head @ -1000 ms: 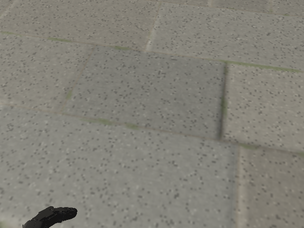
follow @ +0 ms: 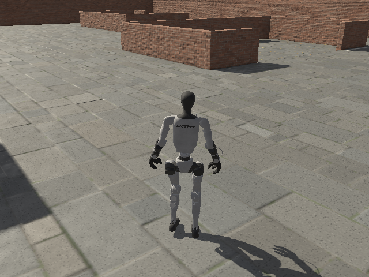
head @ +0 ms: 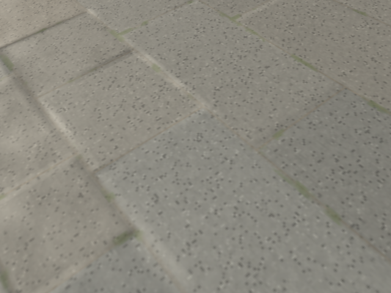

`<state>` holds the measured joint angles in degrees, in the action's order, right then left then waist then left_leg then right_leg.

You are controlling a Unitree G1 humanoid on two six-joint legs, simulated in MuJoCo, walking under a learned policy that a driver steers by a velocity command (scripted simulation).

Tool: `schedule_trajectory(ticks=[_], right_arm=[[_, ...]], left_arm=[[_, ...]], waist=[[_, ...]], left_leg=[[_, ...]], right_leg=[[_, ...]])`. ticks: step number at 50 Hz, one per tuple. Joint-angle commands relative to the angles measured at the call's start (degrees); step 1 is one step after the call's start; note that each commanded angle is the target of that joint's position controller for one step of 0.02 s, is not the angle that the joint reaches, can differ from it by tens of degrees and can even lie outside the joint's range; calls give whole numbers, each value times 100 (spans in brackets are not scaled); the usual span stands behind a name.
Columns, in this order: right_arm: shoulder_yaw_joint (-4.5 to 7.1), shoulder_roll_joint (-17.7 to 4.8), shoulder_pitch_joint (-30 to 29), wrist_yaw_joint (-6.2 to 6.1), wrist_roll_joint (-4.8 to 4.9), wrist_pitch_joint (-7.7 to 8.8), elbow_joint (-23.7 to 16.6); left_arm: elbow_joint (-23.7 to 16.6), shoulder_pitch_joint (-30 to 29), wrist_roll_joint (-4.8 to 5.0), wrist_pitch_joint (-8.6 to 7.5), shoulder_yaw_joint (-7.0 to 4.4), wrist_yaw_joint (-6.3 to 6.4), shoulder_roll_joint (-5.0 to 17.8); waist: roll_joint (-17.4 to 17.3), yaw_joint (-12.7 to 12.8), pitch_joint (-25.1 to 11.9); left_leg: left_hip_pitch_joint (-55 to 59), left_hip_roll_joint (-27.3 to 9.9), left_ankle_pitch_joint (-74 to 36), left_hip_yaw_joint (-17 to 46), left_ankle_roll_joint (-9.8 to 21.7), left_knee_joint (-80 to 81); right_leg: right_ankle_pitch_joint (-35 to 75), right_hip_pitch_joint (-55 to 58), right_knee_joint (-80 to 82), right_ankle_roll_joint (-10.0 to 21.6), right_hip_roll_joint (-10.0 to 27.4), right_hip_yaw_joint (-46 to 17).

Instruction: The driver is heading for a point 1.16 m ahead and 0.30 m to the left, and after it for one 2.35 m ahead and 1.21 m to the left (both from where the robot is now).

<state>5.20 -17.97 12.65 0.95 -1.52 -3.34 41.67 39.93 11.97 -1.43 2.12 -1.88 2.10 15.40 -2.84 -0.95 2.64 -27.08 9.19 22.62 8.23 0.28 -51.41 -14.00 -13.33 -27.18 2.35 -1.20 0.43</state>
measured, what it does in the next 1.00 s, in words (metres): walks ahead: left foot, then right foot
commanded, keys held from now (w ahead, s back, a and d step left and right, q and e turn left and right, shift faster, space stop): w+q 0.14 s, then w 0.86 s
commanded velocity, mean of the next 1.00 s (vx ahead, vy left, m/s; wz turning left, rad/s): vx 0.38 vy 0.00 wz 0.22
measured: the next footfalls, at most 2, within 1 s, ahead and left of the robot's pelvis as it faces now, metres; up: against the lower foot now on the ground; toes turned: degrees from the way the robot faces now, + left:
left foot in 0.36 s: +0.08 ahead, +0.14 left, +0.00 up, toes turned +10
right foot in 0.82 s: +0.45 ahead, +0.02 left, +0.00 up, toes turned +8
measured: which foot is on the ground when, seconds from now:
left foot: up 0.00-0.34, down 0.36-0.82, up 0.84-1.00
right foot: down 0.00-0.36, up 0.38-0.80, down 0.82-1.00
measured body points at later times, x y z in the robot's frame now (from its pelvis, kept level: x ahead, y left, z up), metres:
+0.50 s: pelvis +0.09 +0.06 +0.01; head +0.10 +0.08 +0.45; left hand +0.08 +0.34 -0.13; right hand +0.24 -0.18 -0.11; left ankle +0.04 +0.13 -0.74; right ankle +0.09 -0.08 -0.67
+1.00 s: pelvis +0.36 +0.07 +0.00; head +0.39 +0.06 +0.45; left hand +0.38 +0.35 -0.12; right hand +0.46 -0.18 -0.14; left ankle +0.27 +0.19 -0.65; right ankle +0.41 +0.01 -0.74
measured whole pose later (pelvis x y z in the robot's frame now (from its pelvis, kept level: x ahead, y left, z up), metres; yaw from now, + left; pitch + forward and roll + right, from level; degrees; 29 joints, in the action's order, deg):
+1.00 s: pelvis +0.36 +0.07 +0.00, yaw +12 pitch -1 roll +0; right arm 1.5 -15.3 16.3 1.1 -1.9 3.2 53.1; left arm 49.7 15.2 -1.0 -3.5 -2.5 -1.0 14.5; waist -1.7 -0.5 3.5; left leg -23.6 -1.1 16.8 1.2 4.7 -65.2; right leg -10.1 -13.6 -24.2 5.4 -3.2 5.7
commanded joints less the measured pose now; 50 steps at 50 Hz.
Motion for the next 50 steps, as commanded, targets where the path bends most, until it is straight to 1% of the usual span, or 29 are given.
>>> schedule_trajectory(ticks=[1, 4, 8, 12, 15, 16, 17, 18, 19, 20, 21, 22, 23, 24, 27, 31, 33, 36, 38, 39, 40, 41, 42, 43, 44, 45, 46, 48, 50], right_arm=[[198, -657, 445, 105, -13, -9, -149], [127, -605, -128, 241, -22, -16, -311], [33, -427, -639, 331, -43, 31, -420], [-109, -212, -782, 350, -34, 164, -405], [-188, -174, -705, 296, -29, 277, -330], [-216, -109, -372, 257, -61, 336, -197], [-192, -189, 186, 202, -101, 397, 45], [-106, -462, 977, 137, -143, 467, 318], [26, -1182, 1574, 50, -159, 506, 290], [96, -1422, 1462, -16, -27, 509, 342], [-9, -1048, 1076, -29, 6, 518, 307], [-117, -712, 767, -29, 2, 555, 277], [-173, -545, 563, -50, 9, 590, 251], [-215, -439, 489, -73, 25, 635, 259], [-217, -450, 692, -60, 104, 749, 451], [-236, -381, 980, -63, 101, 782, 729], [-236, -407, 1097, -71, 84, 802, 852], [-218, -524, 1241, -111, 76, 818, 1049], [-211, -604, 1145, -143, 70, 818, 1128], [-198, -668, 1090, -161, 45, 816, 1157], [-179, -728, 1053, -167, 15, 789, 1189], [-189, -720, 1039, -168, 18, 773, 1204], [-311, -302, 1342, -134, 114, 793, 1039], [-332, -3, 1829, -105, 162, 794, 1061], [-229, -425, 1289, -111, 22, 786, 1038], [-217, -461, 973, -69, 34, 812, 960], [-250, -340, 776, -42, 30, 819, 944], [-290, -164, 905, 15, -67, 687, 1026], [-316, -31, 851, 69, -77, 596, 1037]], left_arm=[[-540, -566, -14, -118, -171, 16, 691], [-353, 116, -2, -154, -242, -14, 821], [-54, 729, -17, -301, -346, -49, 975], [147, 736, -44, -433, -373, -171, 987], [332, 794, -26, -415, -407, -265, 1058], [374, 708, 45, -391, -399, -286, 1045], [402, 676, 74, -382, -355, -294, 913], [344, 596, 33, -396, -232, -311, 573], [-99, 260, 19, -426, -53, -383, 26], [-113, 83, -91, -379, -221, -342, 651], [-55, 56, -33, -376, -284, -384, 840], [62, 166, 34, -421, -273, -450, 795], [167, 302, 26, -440, -278, -476, 774], [281, 424, -49, -415, -272, -494, 754], [300, 317, -102, -355, -234, -525, 574], [20, -541, -71, -345, -149, -531, 386], [-109, -925, -37, -351, -96, -541, 300], [-221, -1178, -19, -356, -85, -512, 328], [-170, -970, -24, -376, -113, -453, 391], [-52, -607, -27, -387, -153, -399, 470], [168, 64, -29, -416, -216, -337, 582], [485, 1034, -78, -472, -289, -263, 731], [615, 1806, -215, -511, -429, -174, 1304], [670, 1840, -165, -509, -483, -233, 1628], [658, 1255, 35, -491, -419, -269, 1275], [561, 656, 76, -506, -322, -286, 887], [554, 384, 44, -545, -246, -306, 619], [702, 322, 53, -622, -161, -294, 396], [875, 573, 75, -724, -165, -307, 428]], waist=[[1120, -201, -210], [1173, 274, -106], [1037, 572, 30], [1141, 516, 97], [1170, 375, 159], [1020, 117, 127], [732, -157, -40], [53, -520, -505], [-1449, -769, -870], [-911, -718, -273], [-435, -471, 105], [-352, -261, 232], [-359, -101, 210], [-398, -13, 162], [-240, 75, 84], [-192, -59, 369], [-224, -132, 441], [-170, -126, 494], [-130, 51, 377], [-159, 224, 142], [-99, 531, -257], [70, 948, -804], [876, 1041, -1578], [1870, 723, -2024], [1060, 563, -1285], [684, 350, -569], [466, 242, -278], [641, -12, -121], [616, -63, -108]], left_leg=[[-352, -315, -114, -226, -129, -1577], [-1015, -534, -226, -431, -231, -1098], [-1140, -702, -242, -460, -252, -207], [-132, -777, -70, -797, -26, 1002], [983, -674, -122, -1197, 249, 2017], [1682, -611, -655, -1286, 351, 2576], [2616, -500, -779, -1262, 424, 2902], [3732, -1032, -312, -478, 509, 3168], [4510, -2821, 1484, 2248, 1012, 4060], [3729, -3205, 1225, 2964, 1524, 4241], [3473, -2872, 836, 2258, 1488, 4080], [3181, -2511, 271, 1683, 1297, 4138], [3074, -2232, -281, 1223, 1128, 4254], [2977, -2060, -878, 901, 1055, 4306], [2852, -1948, -2376, 395, 1158, 4320], [2679, -1847, -2921, 28, 1200, 4435], [2586, -1836, -3147, -100, 1152, 4451], [2773, -2039, -3611, -124, 1075, 4427], [2973, -2102, -4667, -235, 959, 4053], [3076, -2082, -5597, -314, 867, 3561], [3078, -1983, -6252, -431, 783, 2649], [2541, -1732, -5802, -620, 683, 1359], [1133, -1245, -3651, -873, 540, -589], [-307, -172, 746, -631, 426, -2184], [-715, -570, 370, -100, 554, -2528], [-739, -890, -225, -246, 585, -2309], [-581, -1110, -535, -355, 587, -1980], [-113, -1313, -695, -467, 470, -1570], [-105, -1355, -795, -600, 369, -1368]], right_leg=[[395, 181, 1324, 759, 1375, -1046], [-1014, 1046, 1621, 749, 1463, -1115], [-1191, 1600, 1803, 797, 1712, -1059], [-963, 1020, 1802, 778, 1661, -585], [-623, 340, 1620, 791, 1621, -342], [-428, -44, 1334, 736, 1561, -167], [-205, -563, 788, 634, 1411, 75], [-258, -1177, -358, 438, 1052, 520], [-1717, -2610, -2257, 85, 338, 1013], [-1944, -3210, -3067, 127, 239, 334], [-1435, -3243, -3307, 191, 539, -28], [-916, -3074, -3208, 191, 639, -91], [-545, -2861, -3065, 136, 707, -52], [-300, -2677, -3045, 48, 719, 8], [112, -2649, -3081, -159, 673, 138], [671, -2824, -2244, -309, 656, 262], [949, -2534, -1614, -254, 571, 331], [1043, -2100, -976, -10, 426, 387], [807, -1578, -725, 215, 237, 453], [581, -1073, -667, 321, 58, 511], [426, -289, -489, 433, -139, 575], [510, 1025, -211, 580, -47, 446], [-661, 2594, 19, 943, 1403, -1316], [-838, 3213, 951, 1536, 2573, -4045], [-1209, 2477, 1220, 1398, 2265, -3893], [-1048, 1613, 1314, 1286, 2118, -2941], [-516, 1057, 1494, 1155, 1836, -2327], [369, 412, 1710, 967, 1461, -1512], [958, 289, 1854, 1031, 1387, -1178]])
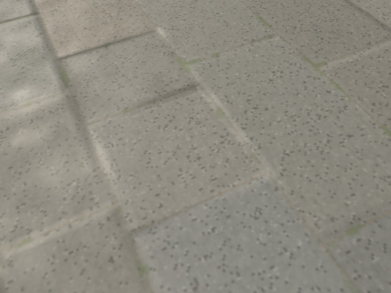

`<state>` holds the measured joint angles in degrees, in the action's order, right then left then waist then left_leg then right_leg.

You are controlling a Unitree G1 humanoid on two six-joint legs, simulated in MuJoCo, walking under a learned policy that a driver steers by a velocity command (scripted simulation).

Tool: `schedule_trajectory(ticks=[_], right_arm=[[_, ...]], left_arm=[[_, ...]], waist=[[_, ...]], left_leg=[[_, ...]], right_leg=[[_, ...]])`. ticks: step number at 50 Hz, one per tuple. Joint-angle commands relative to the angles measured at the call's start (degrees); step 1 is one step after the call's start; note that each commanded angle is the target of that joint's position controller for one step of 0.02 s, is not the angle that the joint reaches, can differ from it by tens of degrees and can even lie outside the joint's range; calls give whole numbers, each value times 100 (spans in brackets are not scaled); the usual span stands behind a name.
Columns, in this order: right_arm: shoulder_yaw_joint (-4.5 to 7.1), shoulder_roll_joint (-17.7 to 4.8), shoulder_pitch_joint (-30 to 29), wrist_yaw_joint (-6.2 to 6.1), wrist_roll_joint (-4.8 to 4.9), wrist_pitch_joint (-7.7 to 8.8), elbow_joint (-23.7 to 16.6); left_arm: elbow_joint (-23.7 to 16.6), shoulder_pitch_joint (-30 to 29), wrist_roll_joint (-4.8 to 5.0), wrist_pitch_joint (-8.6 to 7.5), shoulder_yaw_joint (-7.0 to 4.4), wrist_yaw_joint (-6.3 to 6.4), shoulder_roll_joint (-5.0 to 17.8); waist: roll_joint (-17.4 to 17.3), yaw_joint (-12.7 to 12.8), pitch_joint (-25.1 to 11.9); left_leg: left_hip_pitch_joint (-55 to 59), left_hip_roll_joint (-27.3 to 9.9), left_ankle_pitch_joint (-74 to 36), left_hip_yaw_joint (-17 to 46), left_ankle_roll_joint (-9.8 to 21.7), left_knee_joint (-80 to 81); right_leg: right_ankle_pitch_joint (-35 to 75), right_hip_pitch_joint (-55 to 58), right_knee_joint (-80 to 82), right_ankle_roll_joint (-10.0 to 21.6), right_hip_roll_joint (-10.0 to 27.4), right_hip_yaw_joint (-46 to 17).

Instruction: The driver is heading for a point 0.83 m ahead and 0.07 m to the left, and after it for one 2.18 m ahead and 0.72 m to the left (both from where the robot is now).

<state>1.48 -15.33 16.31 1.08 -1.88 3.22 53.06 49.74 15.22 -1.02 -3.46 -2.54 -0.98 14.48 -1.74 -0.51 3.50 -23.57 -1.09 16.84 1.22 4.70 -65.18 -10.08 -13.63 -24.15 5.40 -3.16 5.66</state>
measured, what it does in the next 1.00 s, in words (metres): walks ahead: left foot, then right foot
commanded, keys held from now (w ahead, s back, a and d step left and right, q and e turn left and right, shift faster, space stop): w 0.96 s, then w+q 0.04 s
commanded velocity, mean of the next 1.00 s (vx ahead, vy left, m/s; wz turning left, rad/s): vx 0.50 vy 0.00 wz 0.01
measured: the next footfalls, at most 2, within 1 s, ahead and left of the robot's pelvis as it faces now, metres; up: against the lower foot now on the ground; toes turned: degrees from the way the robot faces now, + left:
left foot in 0.36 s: +0.38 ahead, +0.11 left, +0.00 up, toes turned +3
right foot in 0.90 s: +0.67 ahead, -0.07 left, +0.00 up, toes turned -5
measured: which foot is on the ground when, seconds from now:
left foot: up 0.00-0.34, down 0.36-0.90, up 0.92-1.00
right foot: down 0.00-0.38, up 0.40-0.88, down 0.90-1.00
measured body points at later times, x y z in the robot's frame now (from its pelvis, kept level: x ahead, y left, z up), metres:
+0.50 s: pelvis +0.29 +0.05 +0.00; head +0.31 +0.06 +0.45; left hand +0.30 +0.31 -0.15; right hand +0.38 -0.21 -0.13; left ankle +0.34 +0.11 -0.74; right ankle +0.18 -0.07 -0.65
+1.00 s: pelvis +0.56 +0.00 -0.01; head +0.59 -0.01 +0.44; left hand +0.70 +0.25 -0.13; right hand +0.52 -0.25 -0.16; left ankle +0.41 +0.11 -0.65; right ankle +0.63 -0.07 -0.74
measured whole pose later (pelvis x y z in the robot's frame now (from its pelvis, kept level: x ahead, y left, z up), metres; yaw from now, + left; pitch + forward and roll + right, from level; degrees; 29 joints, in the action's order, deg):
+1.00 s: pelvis +0.56 +0.00 -0.01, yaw +0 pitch +0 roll +1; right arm 2.3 -12.1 21.4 -0.2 -0.6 4.1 60.6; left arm 51.6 6.8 -1.6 -4.0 -2.6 -0.5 12.9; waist -0.8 -2.0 3.5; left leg -12.7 1.7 23.5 -0.2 4.8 -61.7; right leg -10.5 -20.7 -31.0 5.4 -1.2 6.1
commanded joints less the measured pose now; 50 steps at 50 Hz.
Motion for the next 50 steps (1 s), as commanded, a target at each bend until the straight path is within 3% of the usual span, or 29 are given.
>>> schedule_trajectory(ticks=[1, 4, 7, 12, 15, 16, 17, 18, 19, 20, 21, 22, 23, 24, 25, 28, 34, 39, 42, 44, 45, 46, 47, 48, 49, 50], right_arm=[[47, -262, 302, 73, -38, -89, -156], [25, -255, -498, 100, -44, -116, -404], [-40, -131, -1191, 124, -4, -77, -609], [-65, -162, -1893, 101, 30, -46, -821], [-4, -288, -1782, 64, 18, 6, -839], [41, -356, -1421, 34, 11, 35, -732], [104, -440, -678, -9, -9, 83, -486], [207, -673, 333, -74, -94, 145, -168], [367, -1238, 1148, -158, -237, 156, -72], [421, -1332, 1124, -117, -58, 62, -15], [369, -1046, 524, -91, 86, 30, -87], [282, -681, 95, -76, 107, 62, -151], [219, -439, -129, -73, 83, 103, -137], [175, -299, -170, -94, 101, 147, -56], [145, -217, -158, -104, 93, 185, 6], [178, -372, 177, -100, 150, 305, 216], [152, -366, 691, -97, 137, 274, 455], [154, -409, 1190, -151, 78, 235, 691], [185, -491, 1123, -210, 37, 201, 761], [213, -580, 935, -219, 35, 179, 765], [190, -524, 867, -207, 61, 167, 737], [94, -205, 989, -172, 186, 181, 527], [79, 95, 1540, -134, 265, 179, 542], [215, -384, 1037, -151, 122, 149, 525], [220, -334, 651, -124, 128, 173, 411], [201, -198, 481, -111, 140, 172, 403]], left_arm=[[-26, 344, 51, -195, -111, 0, 567], [170, 638, 67, -210, -104, 3, 562], [323, 843, 88, -213, -85, 4, 541], [587, 1258, 35, -191, -76, 66, 599], [677, 1181, -19, -139, -95, 134, 678], [685, 1094, -34, -124, -104, 150, 724], [700, 1024, -30, -98, -106, 147, 746], [659, 999, -7, -94, -71, 141, 672], [397, 1227, 158, -117, 53, 90, 230], [459, 1492, 172, -110, -13, 89, 315], [415, 1013, 72, -84, -117, 124, 678], [326, 641, 62, -127, -90, 90, 549], [329, 517, 61, -124, -77, 68, 422], [327, 508, -41, -57, -81, 41, 379], [399, 628, -97, 26, -56, 0, 267], [300, 357, -117, 152, -52, -82, 183], [-169, -1061, -53, 149, 20, -104, 128], [-423, -1768, -30, 112, 56, -65, 164], [-471, -1692, -37, 47, 14, -40, 257], [-170, -725, -53, -23, -81, 27, 382], [186, 301, -115, -84, -169, 83, 539], [367, 1266, -264, -127, -316, 155, 1075], [414, 1385, -211, -79, -409, 109, 1459], [363, 821, 1, -23, -358, 78, 1147], [243, 216, 31, -37, -257, 69, 747], [211, -75, -4, -83, -175, 53, 429]], waist=[[493, -110, -97], [443, 19, 167], [447, 168, 226], [509, 377, 235], [560, 224, 167], [604, 49, -19], [536, -271, -401], [360, -652, -983], [-584, -734, -1824], [-1196, -575, -2252], [-411, -399, -1367], [-156, -286, -741], [-36, -98, -405], [-134, 58, -245], [-166, 167, -249], [-147, 252, -167], [-112, -36, 174], [-174, -264, 258], [-193, -113, 232], [-183, 340, -254], [9, 745, -798], [676, 958, -1554], [1670, 690, -2058], [788, 534, -1435], [504, 340, -667], [303, 205, -347]], left_leg=[[-650, -391, -360, 36, -131, 188], [-1278, -543, -1006, -145, -309, 957], [-1185, -455, -1641, -349, -396, 2091], [-954, -237, -1801, -510, -263, 3059], [-656, -63, -1131, -519, -21, 3387], [-161, 104, -858, -573, 83, 3515], [713, 289, -853, -661, 221, 3830], [2118, 19, -894, -362, 436, 3926], [3838, -1594, -84, 1788, 935, 4087], [4309, -2359, -104, 3867, 1448, 4843], [3668, -2064, -46, 3086, 1282, 4884], [2866, -1837, -375, 2329, 1163, 5059], [2267, -1548, -755, 1784, 938, 5275], [1854, -1323, -1124, 1401, 782, 5395], [1639, -1181, -1343, 1121, 709, 5496], [1543, -1066, -1826, 735, 783, 5730], [1801, -818, -2202, 242, 698, 5943], [2615, -1034, -2787, 173, 683, 5721], [3028, -1197, -3718, 119, 594, 5261], [2945, -1069, -5109, -75, 437, 4078], [2415, -804, -4779, -291, 317, 2909], [899, -377, -2811, -564, 132, 1056], [-738, 675, 1438, -402, -9, -649], [-1193, 285, 1100, 291, 93, -1006], [-1267, 28, 524, 265, 115, -831], [-1050, -170, 151, 249, 115, -502]], right_leg=[[605, 314, 1667, 749, 1551, -1549], [743, 499, 1908, 735, 1412, -1223], [1276, 619, 1854, 599, 1211, -854], [2111, 1331, 1584, 543, 1428, -778], [3180, 1873, 1073, 469, 1614, -773], [3954, 1932, 610, 398, 1598, -715], [4401, 1854, -265, 312, 1466, -584], [3736, 1148, -1487, 200, 1234, -402], [1406, -590, -3514, -44, 665, -57], [-2027, -1818, -4893, -96, -155, -449], [-1649, -2301, -5121, -10, 262, -904], [-1180, -2305, -4900, 2, 480, -901], [-896, -2077, -4510, -6, 678, -876], [-779, -1824, -4214, -71, 789, -871], [-691, -1586, -4086, -142, 814, -834], [-369, -1762, -3760, -305, 874, -656], [758, -2248, -2116, -491, 928, -321], [849, -2236, -1211, -311, 732, -172], [303, -1924, -866, -69, 577, -133], [33, -618, -510, 151, 214, 30], [234, 712, -264, 318, 244, -43], [-329, 2404, -148, 726, 1620, -1691], [-321, 3297, 634, 1410, 2857, -4285], [-763, 2703, 818, 1240, 2527, -4032], [-689, 1821, 966, 1046, 2381, -3099], [-309, 1201, 1200, 822, 2119, -2483]])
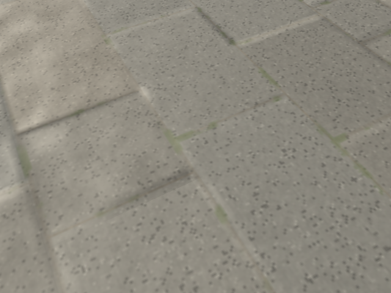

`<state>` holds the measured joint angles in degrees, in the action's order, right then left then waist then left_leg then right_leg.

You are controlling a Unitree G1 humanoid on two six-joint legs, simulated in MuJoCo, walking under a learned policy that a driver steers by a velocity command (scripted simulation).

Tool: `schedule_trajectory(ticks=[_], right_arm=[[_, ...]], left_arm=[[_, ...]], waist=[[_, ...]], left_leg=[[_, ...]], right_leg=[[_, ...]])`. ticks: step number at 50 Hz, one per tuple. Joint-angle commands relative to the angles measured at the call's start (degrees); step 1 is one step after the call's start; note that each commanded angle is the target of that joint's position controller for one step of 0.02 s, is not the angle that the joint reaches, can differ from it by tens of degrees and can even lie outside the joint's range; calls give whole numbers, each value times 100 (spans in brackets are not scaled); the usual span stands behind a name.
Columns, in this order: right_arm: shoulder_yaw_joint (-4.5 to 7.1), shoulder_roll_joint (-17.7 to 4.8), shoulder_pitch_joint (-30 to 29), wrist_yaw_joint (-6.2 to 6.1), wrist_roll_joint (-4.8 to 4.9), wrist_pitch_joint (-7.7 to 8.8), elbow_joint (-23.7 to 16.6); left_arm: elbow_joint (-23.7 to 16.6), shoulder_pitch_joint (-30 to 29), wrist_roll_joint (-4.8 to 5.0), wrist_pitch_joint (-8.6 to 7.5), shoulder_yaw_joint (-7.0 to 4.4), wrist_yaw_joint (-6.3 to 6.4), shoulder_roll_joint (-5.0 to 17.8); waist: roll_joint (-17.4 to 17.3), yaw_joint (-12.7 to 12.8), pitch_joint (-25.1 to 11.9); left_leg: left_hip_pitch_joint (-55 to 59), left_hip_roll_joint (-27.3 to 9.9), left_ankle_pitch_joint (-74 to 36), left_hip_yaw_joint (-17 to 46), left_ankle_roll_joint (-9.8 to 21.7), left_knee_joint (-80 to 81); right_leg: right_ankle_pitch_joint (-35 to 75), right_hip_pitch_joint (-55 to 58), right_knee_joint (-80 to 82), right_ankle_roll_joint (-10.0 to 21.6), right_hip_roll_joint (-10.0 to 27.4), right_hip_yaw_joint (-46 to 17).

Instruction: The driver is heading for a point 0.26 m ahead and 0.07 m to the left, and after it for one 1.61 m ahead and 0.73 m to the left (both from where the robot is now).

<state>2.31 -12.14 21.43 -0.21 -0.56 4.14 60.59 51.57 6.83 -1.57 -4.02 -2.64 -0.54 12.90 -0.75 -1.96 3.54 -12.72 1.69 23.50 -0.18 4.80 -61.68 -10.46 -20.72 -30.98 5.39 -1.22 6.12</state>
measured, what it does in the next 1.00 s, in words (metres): walks ahead, turning left: left foot, then right foot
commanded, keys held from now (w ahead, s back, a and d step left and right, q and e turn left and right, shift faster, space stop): w+q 1.00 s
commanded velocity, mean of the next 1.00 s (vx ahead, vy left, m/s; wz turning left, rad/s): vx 0.50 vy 0.00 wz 0.48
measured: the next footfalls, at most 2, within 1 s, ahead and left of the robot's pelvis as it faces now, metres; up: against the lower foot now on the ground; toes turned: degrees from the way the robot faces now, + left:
left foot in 0.46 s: +0.38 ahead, +0.11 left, +0.00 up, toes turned +18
right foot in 1.00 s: +0.74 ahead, +0.09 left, +0.00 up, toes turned +32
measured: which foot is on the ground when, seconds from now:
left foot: up 0.00-0.44, down 0.46-1.00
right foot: down 0.00-0.46, up 0.48-0.98, down 1.00-1.00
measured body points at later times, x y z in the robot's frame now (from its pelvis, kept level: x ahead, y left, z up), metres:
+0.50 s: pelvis +0.27 +0.04 -0.01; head +0.30 +0.05 +0.43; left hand +0.17 +0.27 -0.16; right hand +0.48 -0.15 -0.13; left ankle +0.34 +0.10 -0.73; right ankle +0.09 -0.08 -0.67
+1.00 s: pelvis +0.54 +0.10 -0.01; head +0.58 +0.12 +0.44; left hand +0.63 +0.41 -0.09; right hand +0.64 -0.18 -0.14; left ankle +0.34 +0.10 -0.72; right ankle +0.71 +0.07 -0.73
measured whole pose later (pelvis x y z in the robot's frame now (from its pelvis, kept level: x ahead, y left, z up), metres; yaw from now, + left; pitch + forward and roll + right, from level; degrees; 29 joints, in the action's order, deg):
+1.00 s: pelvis +0.54 +0.10 -0.01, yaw +32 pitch +2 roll +1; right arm 4.6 -16.2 26.3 -0.4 -0.7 2.8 53.6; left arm 41.4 0.0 -1.8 -3.8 -1.1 -0.5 14.1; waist 0.9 -5.5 2.3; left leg 1.2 8.2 26.9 12.6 5.8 -28.4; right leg -6.1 -27.1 -29.6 1.2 0.3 -0.4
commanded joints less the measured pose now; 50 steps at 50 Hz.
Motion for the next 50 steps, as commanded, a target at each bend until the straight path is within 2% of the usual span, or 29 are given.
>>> schedule_trajectory(ticks=[1, 2, 3, 7, 12, 16, 17, 19, 21, 22, 23, 24, 25, 26, 27, 28, 29, 30, 31, 33, 36, 41, 44, 46, 47, 48, 49, 50], right_arm=[[125, -443, -32, 34, -63, 15, -323], [108, -336, 98, 74, -119, -72, -273], [113, -276, 114, 107, -131, -139, -263], [120, -230, -557, 180, -118, -278, -511], [31, -116, -1637, 266, -80, -234, -942], [-25, -103, -2246, 291, -104, -228, -1241], [-17, -130, -2282, 293, -115, -225, -1286], [29, -218, -2089, 277, -130, -229, -1279], [125, -385, -1421, 243, -145, -229, -1115], [212, -530, -818, 222, -167, -200, -948], [356, -833, 46, 165, -240, -169, -721], [549, -1496, 341, 77, -284, -195, -773], [557, -1593, 264, 85, -100, -277, -829], [521, -1485, -34, 40, -19, -307, -792], [450, -1172, -336, 20, 7, -287, -810], [393, -962, -620, 2, 12, -249, -860], [340, -819, -777, -27, 61, -201, -885], [311, -782, -798, -29, 74, -139, -909], [314, -832, -705, -23, 89, -76, -897], [355, -1024, -495, -7, 76, -26, -881], [362, -1060, -83, 13, 52, -45, -871], [361, -1088, 455, -10, 14, -82, -868], [371, -1151, 599, -56, -37, -96, -894], [397, -1253, 438, -105, -53, -90, -972], [415, -1329, 214, -111, -58, -80, -1043], [436, -1411, 55, -84, -62, -54, -1102], [434, -1412, -68, -25, -17, -13, -1133], [317, -985, 6, 33, 45, 42, -1316]], left_arm=[[83, 709, 54, -73, -117, 31, 429], [161, 725, 55, -112, -69, 52, 288], [240, 889, 49, -170, -60, 60, 289], [417, 1329, 56, -284, -92, 82, 472], [511, 1610, 73, -284, -42, 140, 417], [692, 2048, 61, -236, -54, 229, 505], [724, 2096, 52, -207, -60, 252, 528], [724, 2019, 33, -151, -86, 298, 636], [683, 1890, 3, -65, -138, 321, 797], [633, 1841, 3, -17, -160, 303, 869], [504, 1676, 33, -4, -169, 267, 902], [128, 1845, 162, -42, -68, 148, 367], [-154, 1290, 119, -109, -139, 94, 648], [-338, 716, 96, -183, -137, 57, 663], [-345, 734, 127, -246, -118, 49, 636], [-268, 838, 85, -216, -133, 66, 611], [-261, 962, -31, -105, -129, 69, 577], [-251, 1052, -104, 14, -122, 47, 513], [-296, 1030, -129, 106, -120, 22, 479], [-441, 759, -117, 205, -108, -11, 443], [-753, -35, -88, 239, -105, -17, 511], [-1144, -972, -47, 204, -42, -62, 535], [-1373, -1348, -3, 132, 1, -85, 581], [-1405, -1136, 18, 80, -13, -74, 700], [-1318, -745, 31, 51, -42, -49, 788], [-1135, -132, 38, 14, -108, 6, 942], [-913, 721, 16, -59, -180, 76, 1100], [-874, 1630, -119, -101, -274, 181, 1510]], waist=[[305, 222, -177], [406, 97, -158], [445, 74, -174], [378, 84, 71], [401, 270, 265], [404, 446, 333], [420, 431, 322], [548, 269, 148], [693, -40, -257], [677, -275, -601], [384, -727, -1019], [-903, -544, -1648], [-610, -510, -1858], [-154, -414, -975], [110, -172, -504], [340, 101, -214], [291, 292, -162], [178, 378, -240], [128, 410, -276], [16, 375, -247], [-143, 88, -77], [-262, -284, -73], [-323, -379, -49], [-398, -192, -72], [-435, 33, -154], [-393, 297, -429], [-86, 743, -885], [482, 1027, -1749]], left_leg=[[-1884, -546, -672, 381, 61, -611], [-1626, -598, -776, 379, 3, -452], [-1531, -569, -840, 346, -26, -416], [-2248, -672, -1538, 261, -117, 6], [-2391, -595, -2447, -172, -178, 1545], [-2308, -452, -2347, -626, -4, 2390], [-2272, -389, -2161, -694, 76, 2503], [-1865, -128, -1658, -875, 296, 2628], [-1092, 249, -1066, -1025, 579, 2711], [-348, 401, -984, -964, 749, 2980], [951, 135, -1003, -385, 1028, 3454], [2853, -1642, -862, 2285, 1848, 3569], [3113, -2198, -1048, 4286, 2198, 4448], [2498, -2002, -1210, 3261, 1935, 4604], [1738, -1803, -1688, 2691, 1662, 4737], [1133, -1481, -2295, 2180, 1403, 4820], [709, -1209, -2704, 1793, 1271, 4876], [500, -1044, -2947, 1587, 1222, 4889], [407, -939, -3231, 1491, 1227, 4890], [259, -792, -3284, 1382, 1184, 4961], [442, -731, -3095, 1531, 1042, 5049], [1213, -756, -3348, 1774, 924, 4811], [1526, -857, -3768, 1952, 878, 4532], [1473, -924, -3992, 2091, 707, 4306], [1232, -884, -4352, 2063, 567, 4075], [1021, -759, -4936, 2027, 441, 3524], [673, -405, -4870, 1770, 303, 2428], [-81, -18, -3299, 1400, 188, 830]], right_leg=[[101, 1498, 2016, 630, 1721, -2044], [317, 1236, 2135, 490, 1566, -1647], [592, 1150, 2183, 459, 1541, -1444], [1089, 1294, 2418, 356, 1465, -723], [1873, 1550, 2416, 168, 1267, 47], [2686, 2264, 2185, 154, 1464, 370], [3059, 2480, 2025, 149, 1523, 443], [4566, 2780, 1443, 112, 1600, 638], [5765, 2889, 259, 115, 1646, 776], [5545, 2655, -734, 96, 1651, 795], [4391, 1728, -2226, -58, 1549, 851], [89, -651, -4518, -379, 710, 837], [-2014, -1831, -5469, -448, -80, -355], [-1391, -2370, -5204, -384, 390, -780], [-937, -2145, -4640, -382, 593, -752], [-807, -1792, -4155, -430, 745, -749], [-759, -1414, -3833, -537, 821, -754], [-737, -1145, -3612, -627, 855, -754], [-726, -1090, -3462, -711, 840, -691], [-414, -1207, -3040, -836, 834, -593], [206, -1694, -2271, -926, 818, -556], [800, -2028, -1211, -854, 573, -618], [770, -1872, -651, -739, 380, -629], [601, -1267, -207, -607, 285, -720], [391, -584, 18, -511, 174, -702], [176, 311, 120, -410, -7, -625], [350, 1486, 484, -265, 105, -678], [-834, 2845, 635, -17, 1354, -1910]])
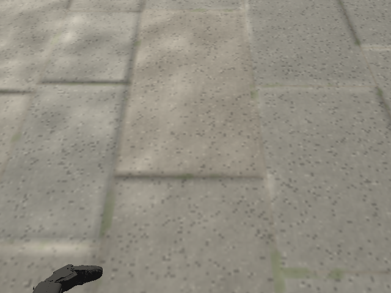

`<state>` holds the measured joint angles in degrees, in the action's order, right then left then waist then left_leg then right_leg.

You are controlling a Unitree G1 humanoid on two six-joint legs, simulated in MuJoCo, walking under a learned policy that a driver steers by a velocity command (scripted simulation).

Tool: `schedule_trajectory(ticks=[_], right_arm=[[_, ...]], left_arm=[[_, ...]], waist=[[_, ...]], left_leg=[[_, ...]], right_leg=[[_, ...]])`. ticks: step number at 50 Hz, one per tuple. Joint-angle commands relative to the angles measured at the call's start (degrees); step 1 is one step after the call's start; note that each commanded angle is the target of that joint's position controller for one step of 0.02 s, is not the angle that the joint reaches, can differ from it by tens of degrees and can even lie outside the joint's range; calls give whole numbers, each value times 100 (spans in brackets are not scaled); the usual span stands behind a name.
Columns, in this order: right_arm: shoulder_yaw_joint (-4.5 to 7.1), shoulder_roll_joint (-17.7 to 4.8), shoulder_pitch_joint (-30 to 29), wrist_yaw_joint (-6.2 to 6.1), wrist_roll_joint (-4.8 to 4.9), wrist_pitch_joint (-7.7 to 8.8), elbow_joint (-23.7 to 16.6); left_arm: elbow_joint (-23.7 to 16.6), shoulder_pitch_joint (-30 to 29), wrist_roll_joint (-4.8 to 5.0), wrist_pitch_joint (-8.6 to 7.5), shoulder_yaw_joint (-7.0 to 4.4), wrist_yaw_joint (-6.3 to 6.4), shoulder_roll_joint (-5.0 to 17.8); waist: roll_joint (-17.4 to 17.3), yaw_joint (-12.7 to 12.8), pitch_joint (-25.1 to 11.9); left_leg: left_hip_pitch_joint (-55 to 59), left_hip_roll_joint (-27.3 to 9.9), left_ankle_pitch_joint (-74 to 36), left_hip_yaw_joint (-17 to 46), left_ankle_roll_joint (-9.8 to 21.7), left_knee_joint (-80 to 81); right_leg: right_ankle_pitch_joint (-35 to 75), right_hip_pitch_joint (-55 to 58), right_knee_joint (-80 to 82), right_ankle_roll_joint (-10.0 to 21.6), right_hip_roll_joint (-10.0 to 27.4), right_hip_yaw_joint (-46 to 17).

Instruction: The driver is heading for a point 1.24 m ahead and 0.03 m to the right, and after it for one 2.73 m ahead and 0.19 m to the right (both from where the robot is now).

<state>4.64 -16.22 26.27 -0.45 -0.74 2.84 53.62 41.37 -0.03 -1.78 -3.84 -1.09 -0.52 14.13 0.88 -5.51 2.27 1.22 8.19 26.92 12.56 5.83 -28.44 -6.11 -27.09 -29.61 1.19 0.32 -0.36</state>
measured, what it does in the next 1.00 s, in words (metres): walks ahead: left foot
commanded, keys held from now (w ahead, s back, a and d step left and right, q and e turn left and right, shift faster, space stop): w+q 0.16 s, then w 0.22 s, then w+e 0.62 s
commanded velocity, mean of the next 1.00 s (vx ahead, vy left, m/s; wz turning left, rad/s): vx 0.50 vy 0.00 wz -0.01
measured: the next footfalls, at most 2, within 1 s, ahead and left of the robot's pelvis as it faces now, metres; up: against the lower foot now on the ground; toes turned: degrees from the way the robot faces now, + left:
left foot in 0.48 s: +0.37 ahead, +0.14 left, +0.00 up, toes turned +13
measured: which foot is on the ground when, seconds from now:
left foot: down 0.00-0.00, up 0.02-0.46, down 0.48-1.00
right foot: down 0.00-0.50, up 0.52-1.00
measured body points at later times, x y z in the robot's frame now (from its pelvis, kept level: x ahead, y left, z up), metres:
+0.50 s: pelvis +0.25 +0.03 +0.01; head +0.28 +0.05 +0.46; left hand +0.14 +0.26 -0.13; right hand +0.51 -0.14 -0.08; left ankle +0.33 +0.13 -0.72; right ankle +0.13 -0.12 -0.71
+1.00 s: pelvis +0.50 +0.05 +0.00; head +0.53 +0.04 +0.45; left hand +0.71 +0.26 -0.10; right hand +0.45 -0.20 -0.14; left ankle +0.33 +0.14 -0.72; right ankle +0.62 -0.04 -0.71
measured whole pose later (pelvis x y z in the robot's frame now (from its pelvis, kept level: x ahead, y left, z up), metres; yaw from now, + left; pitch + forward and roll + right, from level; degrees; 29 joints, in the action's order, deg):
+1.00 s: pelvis +0.50 +0.05 +0.00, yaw -5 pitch +1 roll +1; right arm 2.3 -12.9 22.8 -1.4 -1.5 4.4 54.9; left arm 44.3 3.5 -2.2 -0.1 -2.5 -3.6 13.1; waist 0.6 -2.7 3.1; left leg 7.0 -0.9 25.3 -18.2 -0.5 -18.8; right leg -9.4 -30.3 -36.5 7.5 1.0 7.6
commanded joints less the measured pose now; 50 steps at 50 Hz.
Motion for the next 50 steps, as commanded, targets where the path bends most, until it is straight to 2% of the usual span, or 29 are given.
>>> schedule_trajectory(ticks=[1, 2, 3, 4, 5, 7, 9, 11, 14, 16, 20, 22, 23, 24, 25, 26, 27, 28, 29, 31, 33, 36, 40, 42, 45, 46, 48, 49, 50], right_arm=[[-9, -55, 310, 46, 243, 145, -769], [32, -582, 208, -6, 16, 57, -606], [62, -655, -214, 39, -44, 18, -609], [45, -563, -468, 91, -49, -3, -650], [41, -490, -565, 144, -97, -50, -676], [16, -378, -566, 243, -136, -182, -718], [-20, -280, -832, 308, -134, -244, -858], [-61, -204, -1172, 351, -150, -245, -990], [-148, -105, -1724, 387, -140, -196, -1155], [-233, -12, -2170, 426, -141, -156, -1279], [-288, -83, -2726, 413, -173, -116, -1450], [-268, -160, -2592, 347, -201, -59, -1415], [-232, -216, -2117, 305, -219, -4, -1257], [-155, -368, -1205, 242, -278, 80, -924], [-21, -830, -188, 144, -403, 131, -724], [112, -1394, -44, 56, -352, 95, -732], [96, -1175, -222, 26, -153, 56, -770], [-24, -784, -667, 27, -118, 76, -755], [-107, -449, -947, 50, -103, 121, -742], [-188, -154, -1223, 21, -55, 199, -714], [-174, -182, -1127, 4, -33, 309, -636], [-125, -269, -923, -24, -4, 389, -499], [-135, -218, -716, -36, -32, 382, -352], [-117, -301, -605, -52, -32, 374, -291], [-80, -436, -311, -87, -45, 320, -150], [-69, -476, -267, -99, -53, 290, -119], [-37, -628, -306, -129, -69, 228, -105], [-9, -731, -336, -141, -77, 180, -105], [21, -827, -362, -137, -83, 111, -119]], left_arm=[[85, 2178, -192, -55, -524, 183, 1873], [26, 1765, -82, 33, -478, 152, 1393], [-53, 1357, -26, 41, -346, 138, 858], [-23, 1163, -27, 28, -277, 116, 611], [49, 1217, -25, 1, -251, 123, 556], [217, 1417, 26, -96, -246, 103, 548], [332, 1626, 76, -208, -267, 52, 578], [438, 1785, 69, -257, -281, 23, 612], [586, 1929, 51, -257, -268, -16, 589], [659, 1989, 82, -247, -272, -24, 643], [952, 2497, 110, -162, -300, -6, 834], [1069, 2579, 105, -81, -311, 2, 935], [1107, 2559, 114, -50, -311, 9, 970], [1120, 2544, 143, -27, -274, 5, 887], [882, 2438, 173, -47, -183, -15, 625], [666, 2936, 285, -37, -53, -49, -2], [787, 2544, 168, 54, -264, 47, 716], [722, 2266, 193, 44, -289, 22, 661], [779, 2244, 206, 42, -271, 1, 525], [932, 2420, 60, 189, -286, -61, 389], [895, 2321, 37, 302, -309, -136, 280], [697, 1779, 16, 369, -318, -204, 204], [412, 1016, 12, 366, -263, -264, 131], [253, 606, -4, 353, -208, -307, 85], [32, 175, -35, 344, -178, -354, 133], [-12, 135, -43, 340, -183, -356, 163], [-13, 311, -50, 346, -222, -320, 250], [46, 599, -52, 343, -262, -287, 323], [174, 1109, -44, 313, -327, -250, 428]], waist=[[1765, 840, -2174], [969, 698, -1641], [310, 658, -775], [72, 608, -369], [293, 575, -222], [558, 493, -169], [505, 493, -159], [448, 524, -98], [431, 584, 44], [448, 663, 105], [453, 806, 191], [484, 690, 107], [444, 449, -137], [198, 56, -648], [-396, -333, -1427], [-1702, -72, -2054], [-738, -156, -1673], [-626, 87, -923], [-547, 263, -523], [-710, 551, -218], [-603, 653, -168], [-515, 659, 38], [-460, 561, 274], [-475, 463, 348], [-428, 343, 424], [-429, 352, 408], [-553, 486, 198], [-631, 629, -10], [-635, 847, -328]], left_leg=[[-3195, 223, 577, -465, -94, -3978], [-3711, -358, 238, -471, -25, -4537], [-3707, -619, -366, -562, -49, -4452], [-3579, -810, -708, -646, -96, -4197], [-3450, -946, -823, -695, -138, -4005], [-3272, -1024, -940, -804, -204, -3903], [-3512, -1066, -1124, -817, -235, -3788], [-3826, -1080, -1437, -781, -285, -3489], [-3862, -1051, -2009, -910, -365, -2424], [-3470, -1034, -2362, -1228, -377, -1542], [-3039, -1012, -2068, -1623, -221, -658], [-2658, -854, -1615, -1712, -84, -336], [-2022, -699, -1579, -1743, 1, -24], [-787, -652, -1818, -1700, 124, 316], [737, -1861, -1266, -458, 385, 430], [2008, -3495, -1213, 1988, 957, 987], [1368, -3324, -1338, 1854, 873, 1100], [692, -2995, -1675, 927, 690, 1210], [92, -2726, -2057, 328, 498, 1455], [-576, -2353, -2247, -441, 226, 1779], [-718, -2309, -2638, -801, 245, 1953], [-657, -2293, -2833, -1303, 289, 2141], [-568, -2169, -3104, -1911, 279, 2147], [-483, -2182, -3321, -2161, 247, 2113], [16, -2340, -3930, -2402, 185, 1901], [207, -2373, -4368, -2494, 145, 1721], [499, -2392, -6115, -2692, 60, 1031], [595, -2402, -6910, -2751, 39, 447], [554, -2400, -7178, -2770, 32, -439]], right_leg=[[-1499, 4586, 1206, 1070, 2680, -3988], [-2422, 3908, 1402, 1125, 2524, -4344], [-2400, 3017, 1521, 985, 2237, -3310], [-1647, 2451, 1622, 855, 1918, -2422], [-995, 2162, 1703, 734, 1693, -1784], [-110, 1888, 1827, 655, 1496, -1059], [531, 1952, 1936, 747, 1518, -707], [783, 2048, 2056, 835, 1509, -412], [978, 2058, 2167, 807, 1306, 112], [1097, 1939, 2197, 737, 1195, 428], [1616, 2383, 2015, 740, 1423, 368], [2605, 2681, 1513, 738, 1485, 267], [3267, 2706, 888, 686, 1403, 315], [3177, 2344, -167, 573, 1139, 495], [1396, 1240, -1744, 437, 856, 636], [-2521, -697, -3563, 232, -95, 697], [-2358, -1004, -4041, 329, 74, -114], [-1857, -1066, -3941, 381, 299, -254], [-1517, -899, -3667, 354, 445, -211], [-1174, -518, -3433, 238, 563, -167], [-908, -527, -3466, 166, 538, -118], [-322, -1074, -3293, 68, 629, -76], [410, -1293, -2275, 26, 592, 99], [662, -1106, -1625, 91, 523, 325], [441, -978, -1021, 322, 401, 635], [250, -895, -886, 420, 320, 726], [-314, -429, -750, 656, -19, 971], [-672, -68, -729, 792, -233, 1065], [-945, 499, -591, 942, -447, 1079]])
Over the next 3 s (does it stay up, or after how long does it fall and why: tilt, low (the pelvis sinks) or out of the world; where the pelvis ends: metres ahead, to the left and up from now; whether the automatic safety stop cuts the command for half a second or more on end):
stays up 1.56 -0.01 0.02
